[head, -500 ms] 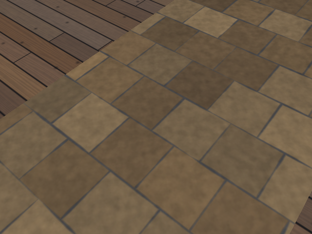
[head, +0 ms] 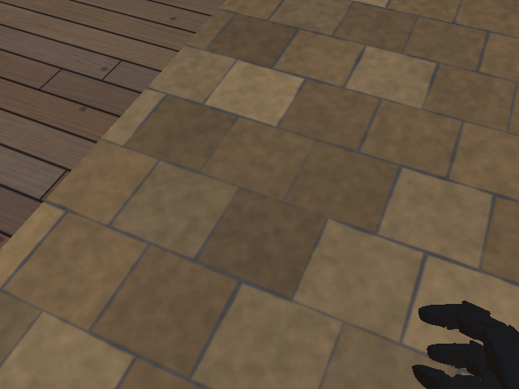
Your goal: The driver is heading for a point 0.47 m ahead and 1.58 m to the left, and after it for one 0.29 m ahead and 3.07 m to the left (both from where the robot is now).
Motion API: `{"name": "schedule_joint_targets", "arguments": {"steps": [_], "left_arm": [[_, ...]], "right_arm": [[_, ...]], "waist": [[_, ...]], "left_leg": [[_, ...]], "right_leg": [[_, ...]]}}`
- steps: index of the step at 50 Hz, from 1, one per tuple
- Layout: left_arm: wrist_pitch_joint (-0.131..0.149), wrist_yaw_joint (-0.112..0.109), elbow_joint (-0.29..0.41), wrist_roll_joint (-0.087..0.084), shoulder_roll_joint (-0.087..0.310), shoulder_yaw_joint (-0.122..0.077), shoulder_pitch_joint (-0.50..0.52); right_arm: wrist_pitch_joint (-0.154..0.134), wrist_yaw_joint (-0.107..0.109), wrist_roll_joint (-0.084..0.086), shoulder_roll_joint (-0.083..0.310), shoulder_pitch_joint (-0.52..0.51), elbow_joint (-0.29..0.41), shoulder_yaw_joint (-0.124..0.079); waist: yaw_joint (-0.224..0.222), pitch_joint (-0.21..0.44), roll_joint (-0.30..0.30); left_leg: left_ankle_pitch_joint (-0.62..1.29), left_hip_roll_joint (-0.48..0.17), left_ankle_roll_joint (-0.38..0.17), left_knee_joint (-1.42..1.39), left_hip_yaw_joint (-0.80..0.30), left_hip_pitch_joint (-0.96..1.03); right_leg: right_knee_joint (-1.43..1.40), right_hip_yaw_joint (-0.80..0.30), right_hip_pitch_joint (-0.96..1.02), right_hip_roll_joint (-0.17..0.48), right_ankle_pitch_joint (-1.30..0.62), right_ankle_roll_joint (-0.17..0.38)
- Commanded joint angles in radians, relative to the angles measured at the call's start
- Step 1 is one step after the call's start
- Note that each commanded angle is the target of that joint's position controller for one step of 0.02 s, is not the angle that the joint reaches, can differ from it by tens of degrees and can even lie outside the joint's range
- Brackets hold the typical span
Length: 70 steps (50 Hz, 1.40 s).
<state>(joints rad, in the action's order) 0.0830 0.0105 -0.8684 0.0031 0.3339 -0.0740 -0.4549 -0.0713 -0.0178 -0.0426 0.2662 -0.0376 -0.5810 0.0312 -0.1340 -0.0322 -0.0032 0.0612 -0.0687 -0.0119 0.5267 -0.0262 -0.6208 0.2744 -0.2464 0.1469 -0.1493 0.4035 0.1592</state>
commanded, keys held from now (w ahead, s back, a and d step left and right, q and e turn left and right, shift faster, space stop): w+q+shift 1.00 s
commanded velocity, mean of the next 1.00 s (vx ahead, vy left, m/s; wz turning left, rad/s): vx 1.00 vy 0.00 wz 0.69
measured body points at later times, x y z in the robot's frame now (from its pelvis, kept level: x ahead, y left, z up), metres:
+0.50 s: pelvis +0.48 +0.05 +0.00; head +0.51 +0.05 +0.44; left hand +0.67 +0.33 -0.06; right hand +0.50 -0.23 -0.13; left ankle +0.25 +0.13 -0.65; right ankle +0.59 -0.05 -0.72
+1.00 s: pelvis +0.88 +0.26 -0.01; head +0.91 +0.27 +0.44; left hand +0.81 +0.53 -0.11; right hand +1.14 +0.11 -0.14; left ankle +0.89 +0.29 -0.72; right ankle +0.92 +0.07 -0.61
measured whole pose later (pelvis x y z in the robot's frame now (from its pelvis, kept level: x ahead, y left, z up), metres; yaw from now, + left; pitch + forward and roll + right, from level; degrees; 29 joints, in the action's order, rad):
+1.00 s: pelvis +0.88 +0.26 -0.01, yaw +45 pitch -1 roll +1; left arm 0.09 0.00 -0.70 0.06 0.22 0.01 -0.21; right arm 0.00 -0.01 -0.02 0.33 0.30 -0.77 -0.06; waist -0.01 -0.07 0.01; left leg -0.28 0.22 -0.19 0.63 0.03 -0.34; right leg 1.40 -0.08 -0.43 0.09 0.37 -0.04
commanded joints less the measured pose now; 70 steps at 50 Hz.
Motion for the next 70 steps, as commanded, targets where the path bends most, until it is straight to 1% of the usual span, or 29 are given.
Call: {"name": "schedule_joint_targets", "arguments": {"steps": [1, 2, 3, 4, 5, 7, 13, 19, 21, 22, 23, 24, 26, 31, 38, 41, 43, 44, 45, 46, 47, 50, 54, 60, 63, 64, 65, 67, 70], "left_arm": [[0.009, -0.014, 0.02, 0.032, 0.211, -0.044, 0.003], [0.008, -0.017, 0.035, 0.047, 0.181, -0.037, 0.074], [0.013, -0.016, 0.079, 0.016, 0.02, 0.001, -0.023], [0.023, -0.003, 0.08, 0.014, 0.028, 0.018, -0.03], [0.024, -0.007, 0.107, 0.03, 0.064, 0.019, 0.114], [0.03, 0.002, 0.155, 0.058, 0.076, 0.027, 0.282], [0.007, 0.039, 0.305, 0.064, 0.013, 0.084, 0.45], [0.009, 0.022, 0.302, 0.035, 0.062, 0.069, 0.465], [0.016, -0.008, 0.238, 0.043, 0.108, 0.037, 0.234], [0.02, -0.032, 0.221, 0.06, 0.176, 0.009, 0.05], [0.015, -0.044, 0.213, 0.092, 0.239, -0.007, -0.02], [0.003, -0.041, 0.208, 0.067, 0.24, -0.019, 0.037], [0.007, -0.03, 0.208, 0.05, 0.066, 0.014, 0.16], [0.042, -0.013, 0.1, 0.018, -0.007, 0.029, 0.096], [0.055, -0.021, 0.063, 0.019, 0.088, 0.011, 0.112], [0.014, -0.039, 0.082, 0.026, 0.193, -0.015, 0.108], [-0.011, -0.029, 0.102, 0.042, 0.175, -0.017, 0.14], [-0.004, -0.014, 0.143, 0.06, 0.018, 0.025, 0.13], [0.015, -0.014, 0.268, 0.031, 0.072, 0.023, 0.096], [0.037, -0.014, 0.274, 0.041, 0.115, 0.026, 0.198], [0.046, -0.014, 0.269, 0.037, 0.114, 0.031, 0.217], [-0.005, -0.017, 0.247, 0.075, 0.085, 0.043, 0.189], [-0.032, 0.001, 0.341, 0.056, 0.017, 0.067, 0.396], [-0.022, 0.004, 0.351, 0.017, 0.053, 0.057, 0.447], [-0.013, -0.038, 0.25, 0.023, 0.175, -0.003, 0.023], [-0.007, -0.059, 0.216, 0.054, 0.236, -0.022, -0.172], [-0.01, -0.049, 0.239, 0.073, 0.304, -0.035, -0.028], [-0.022, -0.038, 0.271, 0.052, 0.114, -0.005, 0.17], [-0.007, -0.03, 0.18, 0.043, 0.062, 0.011, 0.117]], "right_arm": [[-0.012, 0.025, 0.014, 0.186, 0.279, -0.04, -0.081], [-0.009, 0.043, 0.012, 0.231, 0.504, -0.1, -0.104], [-0.014, 0.047, -0.025, 0.323, 0.603, -0.12, -0.132], [-0.003, 0.022, -0.007, 0.307, 0.584, -0.148, -0.141], [-0.004, 0.011, 0.005, 0.236, 0.459, -0.136, -0.134], [-0.006, -0.001, 0.014, 0.147, 0.44, -0.167, -0.117], [-0.024, 0.016, 0.03, 0.162, 0.451, -0.218, -0.121], [-0.022, -0.002, 0.056, 0.221, 0.505, -0.228, -0.149], [-0.016, -0.001, 0.051, 0.25, 0.507, -0.233, -0.157], [-0.024, -0.002, 0.051, 0.195, 0.485, -0.212, -0.143], [-0.025, 0.007, 0.072, 0.033, 0.529, -0.173, -0.106], [-0.011, 0.011, 0.07, 0.083, 0.54, -0.143, -0.102], [0.015, 0.0, 0.033, 0.117, 0.38, -0.152, -0.108], [0.073, -0.044, 0.008, 0.04, 0.221, -0.07, -0.091], [0.067, -0.089, 0.012, 0.066, 0.024, 0.024, -0.061], [0.061, -0.068, 0.014, 0.145, 0.269, -0.049, -0.091], [0.062, -0.026, 0.018, 0.235, 0.573, -0.164, -0.145], [0.077, -0.004, 0.036, 0.322, 0.487, -0.151, -0.163], [0.088, -0.003, 0.012, 0.404, 0.454, -0.092, -0.18], [0.089, 0.008, 0.018, 0.35, 0.456, -0.087, -0.177], [0.08, 0.017, 0.02, 0.299, 0.427, -0.107, -0.165], [0.033, 0.026, 0.028, 0.228, 0.355, -0.117, -0.135], [-0.002, 0.013, 0.035, 0.215, 0.35, -0.124, -0.133], [-0.001, 0.008, 0.046, 0.25, 0.404, -0.145, -0.158], [-0.004, 0.003, 0.028, 0.286, 0.331, -0.135, -0.161], [-0.017, 0.009, 0.019, 0.12, 0.313, -0.1, -0.117], [-0.013, 0.008, 0.073, 0.061, 0.449, -0.035, -0.088], [0.021, 0.004, 0.017, 0.173, 0.314, -0.077, -0.1], [0.058, -0.043, 0.003, 0.123, 0.235, -0.049, -0.089]], "waist": [[0.198, 0.174, -0.082], [0.324, 0.244, -0.084], [0.26, 0.388, 0.203], [0.248, 0.422, 0.312], [0.226, 0.203, 0.168], [0.209, 0.058, -0.015], [0.114, -0.091, 0.05], [0.138, 0.009, 0.053], [0.024, 0.165, 0.02], [-0.058, 0.278, -0.033], [-0.015, 0.379, -0.232], [0.033, 0.388, -0.303], [0.049, 0.114, -0.079], [0.119, -0.015, -0.097], [0.164, -0.08, -0.034], [0.312, 0.087, -0.095], [0.41, 0.209, 0.005], [0.292, 0.132, 0.242], [0.245, 0.368, 0.27], [0.27, 0.277, 0.076], [0.218, 0.11, -0.012], [0.093, -0.009, -0.095], [0.115, -0.083, -0.043], [0.17, 0.005, 0.036], [-0.067, 0.234, 0.001], [-0.104, 0.345, -0.196], [0.064, 0.422, -0.504], [0.07, 0.153, -0.13], [0.099, 0.016, -0.077]], "left_leg": [[-0.16, 0.117, -0.071, -0.024, 0.107, 0.462], [-0.256, 0.045, -0.103, 0.031, 0.049, 0.704], [-0.478, -0.239, -0.238, 0.03, -0.434, 1.01], [-0.62, -0.291, -0.319, -0.207, -0.878, 1.073], [-0.651, -0.238, -0.309, -0.245, -0.758, 0.947], [-0.449, -0.15, -0.264, -0.254, -0.535, 0.695], [-0.29, -0.047, -0.264, -0.418, -0.382, 0.293], [0.156, -0.022, -0.161, -0.298, -0.311, 0.37], [0.311, 0.044, -0.115, 0.099, -0.258, 0.352], [0.118, 0.093, -0.099, 0.401, -0.21, 0.209], [-0.562, 0.163, -0.095, 0.707, -0.126, -0.026], [-0.497, 0.123, -0.107, 0.85, -0.082, -0.146], [-0.354, 0.023, -0.101, 0.815, -0.051, -0.193], [-0.322, -0.048, -0.076, 0.737, -0.024, -0.222], [-0.028, 0.061, -0.137, 0.258, 0.198, 0.086], [-0.158, 0.165, -0.193, 0.239, 0.215, 0.378], [-0.259, 0.161, -0.255, 0.153, 0.074, 0.831], [-0.155, -0.01, -0.294, 0.148, -0.227, 0.863], [-0.351, -0.17, -0.484, -0.098, -0.719, 1.107], [-0.489, -0.187, -0.445, -0.248, -0.793, 1.017], [-0.452, -0.162, -0.407, -0.285, -0.729, 0.835], [-0.2, -0.046, -0.372, -0.29, -0.505, 0.447], [-0.154, 0.069, -0.327, -0.361, -0.368, 0.201], [0.145, 0.058, -0.204, -0.241, -0.396, 0.391], [0.327, 0.12, -0.13, 0.323, -0.337, 0.338], [-0.322, 0.19, -0.131, 0.689, -0.255, 0.149], [-0.593, 0.238, -0.109, 0.886, -0.144, -0.1], [-0.376, 0.086, -0.108, 0.873, -0.083, -0.164], [-0.34, 0.001, -0.084, 0.799, -0.066, -0.122]], "right_leg": [[0.365, -0.004, -0.066, 0.218, -1.225, -0.002], [0.644, 0.038, -0.239, 0.186, -1.093, -0.016], [1.107, 0.115, -0.573, 0.054, -0.377, -0.071], [1.228, 0.1, -0.81, -0.031, 0.053, -0.081], [1.207, 0.113, -0.947, 0.092, -0.052, -0.064], [1.06, 0.133, -0.898, 0.158, -0.119, -0.077], [0.584, 0.2, -0.761, 0.229, -0.181, -0.177], [0.281, 0.247, -0.372, 0.143, -0.392, -0.164], [0.263, 0.252, -0.088, 0.136, -0.265, -0.14], [0.245, 0.079, 0.119, 0.316, -0.011, -0.109], [0.112, -0.354, 0.284, 0.607, 0.328, -0.059], [-0.019, -0.638, 0.224, 0.647, 0.445, 0.008], [-0.011, -0.279, -0.02, 0.534, 0.192, -0.01], [-0.071, 0.14, -0.166, 0.449, -0.37, -0.066], [-0.12, 0.513, -0.247, 0.346, -0.96, -0.126], [0.284, 0.507, -0.158, 0.397, -1.45, -0.13], [0.911, 0.477, -0.444, 0.32, -0.824, -0.137], [1.33, 0.455, -0.747, 0.156, 0.092, -0.164], [1.457, 0.224, -1.002, 0.114, 0.102, -0.181], [1.366, 0.158, -1.062, 0.176, 0.004, -0.176], [1.248, 0.162, -1.039, 0.212, -0.05, -0.177], [1.034, 0.161, -0.83, 0.277, 0.009, -0.218], [0.658, 0.221, -0.692, 0.279, -0.199, -0.245], [0.288, 0.212, -0.441, 0.181, -0.453, -0.199], [0.299, 0.21, 0.025, 0.179, -0.174, -0.167], [0.256, -0.056, 0.238, 0.436, 0.193, -0.153], [-0.034, -0.684, 0.28, 0.651, 0.433, -0.071], [-0.028, -0.411, -0.005, 0.548, 0.422, -0.05], [-0.052, -0.045, -0.206, 0.451, 0.03, -0.086]]}}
